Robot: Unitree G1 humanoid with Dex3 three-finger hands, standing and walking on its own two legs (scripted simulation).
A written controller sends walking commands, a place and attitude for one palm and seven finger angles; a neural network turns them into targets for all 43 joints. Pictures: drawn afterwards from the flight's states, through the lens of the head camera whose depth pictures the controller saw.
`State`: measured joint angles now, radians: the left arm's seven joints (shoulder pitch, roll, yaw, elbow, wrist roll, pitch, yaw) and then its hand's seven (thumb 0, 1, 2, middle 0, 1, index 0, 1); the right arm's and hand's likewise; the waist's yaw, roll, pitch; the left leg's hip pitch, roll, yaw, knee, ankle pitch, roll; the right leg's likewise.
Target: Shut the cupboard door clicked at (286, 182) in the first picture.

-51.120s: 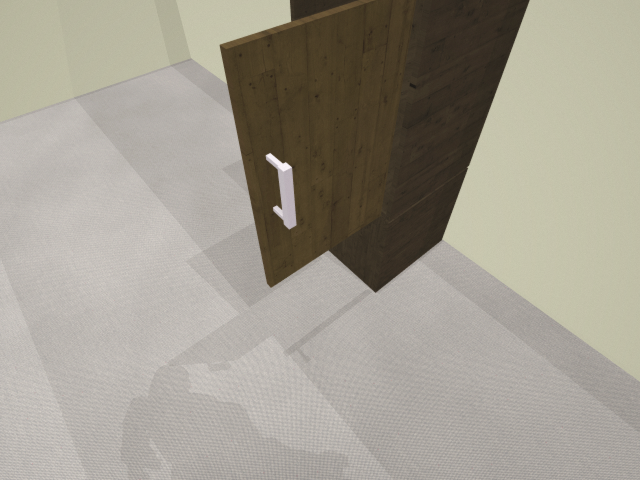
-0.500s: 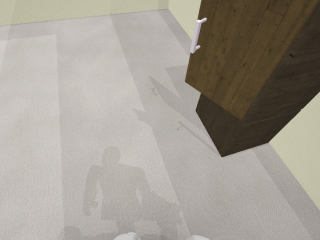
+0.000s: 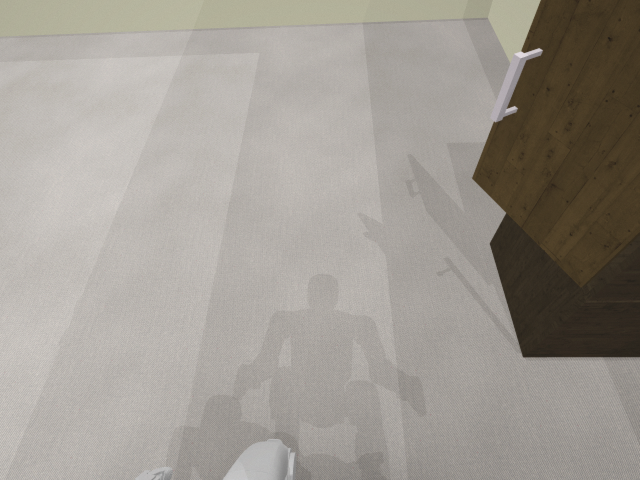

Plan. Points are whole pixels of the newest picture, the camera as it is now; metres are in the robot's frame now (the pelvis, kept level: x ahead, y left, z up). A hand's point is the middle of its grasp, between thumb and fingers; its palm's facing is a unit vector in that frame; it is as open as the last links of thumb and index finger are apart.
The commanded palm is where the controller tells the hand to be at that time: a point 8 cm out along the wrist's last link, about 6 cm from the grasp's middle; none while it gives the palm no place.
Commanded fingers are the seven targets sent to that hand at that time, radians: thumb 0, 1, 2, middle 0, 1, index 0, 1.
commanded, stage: walk to a spot facing it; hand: left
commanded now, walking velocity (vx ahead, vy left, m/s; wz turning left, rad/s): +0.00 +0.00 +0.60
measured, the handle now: (515, 86) +0.84 -0.39 -0.02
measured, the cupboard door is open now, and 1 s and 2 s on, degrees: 26 26 26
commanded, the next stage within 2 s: turn to face it in 1.16 s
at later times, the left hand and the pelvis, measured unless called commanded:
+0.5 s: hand out of the picture +0.09 +0.25 -0.15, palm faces +0.29 -0.92 -0.26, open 7.4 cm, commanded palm none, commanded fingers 0.00 0.90 0.90 -0.20 -0.30 -0.20 -0.30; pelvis +0.06 +0.01 +0.00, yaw +18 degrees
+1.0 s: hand out of the picture +0.04 +0.20 -0.20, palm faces +0.65 -0.74 -0.17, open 7.4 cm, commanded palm none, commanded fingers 0.00 0.90 0.90 -0.20 -0.30 -0.20 -0.30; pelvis +0.20 +0.11 -0.03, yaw +38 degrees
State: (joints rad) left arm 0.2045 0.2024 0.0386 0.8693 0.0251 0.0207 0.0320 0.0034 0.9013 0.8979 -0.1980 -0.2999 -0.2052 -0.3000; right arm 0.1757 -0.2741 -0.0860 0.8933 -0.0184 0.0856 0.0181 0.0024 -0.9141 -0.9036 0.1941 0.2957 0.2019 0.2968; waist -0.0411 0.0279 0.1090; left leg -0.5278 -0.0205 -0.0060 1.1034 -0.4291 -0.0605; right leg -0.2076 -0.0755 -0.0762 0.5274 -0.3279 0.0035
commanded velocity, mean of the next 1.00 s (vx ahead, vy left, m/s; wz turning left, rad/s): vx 0.28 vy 0.00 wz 0.58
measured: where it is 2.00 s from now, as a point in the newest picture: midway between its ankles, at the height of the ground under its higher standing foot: (238, 387)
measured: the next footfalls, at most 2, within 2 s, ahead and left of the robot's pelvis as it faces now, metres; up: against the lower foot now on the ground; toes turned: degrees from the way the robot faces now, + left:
left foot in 0.20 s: +0.03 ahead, +0.14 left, +0.00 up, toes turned +13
right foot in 0.52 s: +0.20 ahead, -0.08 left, +0.00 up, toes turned +15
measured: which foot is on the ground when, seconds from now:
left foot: up 0.00-0.18, down 0.20-0.52, up 0.54-0.96, down 0.98-1.00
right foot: down 0.00-0.18, up 0.20-0.50, down 0.52-0.96, up 0.98-1.00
